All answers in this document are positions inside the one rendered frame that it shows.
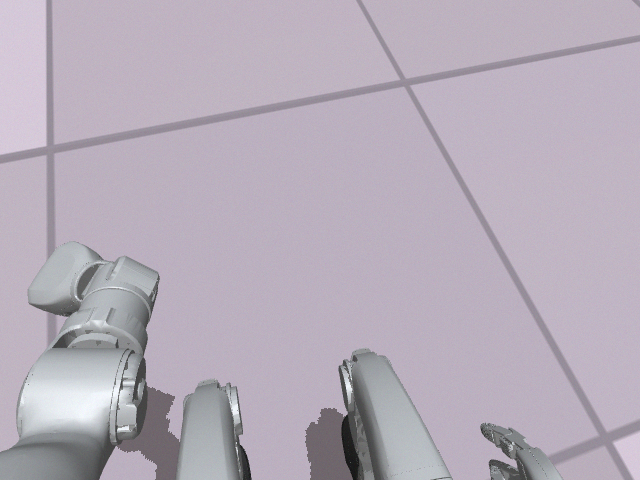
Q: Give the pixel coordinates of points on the right robot foot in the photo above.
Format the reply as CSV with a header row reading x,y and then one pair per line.
x,y
351,456

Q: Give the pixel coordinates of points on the right robot hand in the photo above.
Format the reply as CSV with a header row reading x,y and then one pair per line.
x,y
532,463

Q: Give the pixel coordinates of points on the left robot hand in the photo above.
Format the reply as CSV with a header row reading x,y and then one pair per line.
x,y
50,290

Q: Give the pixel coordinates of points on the left robot arm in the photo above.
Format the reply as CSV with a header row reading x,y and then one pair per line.
x,y
87,392

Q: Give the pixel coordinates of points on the cube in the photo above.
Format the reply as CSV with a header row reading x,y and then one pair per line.
x,y
75,311

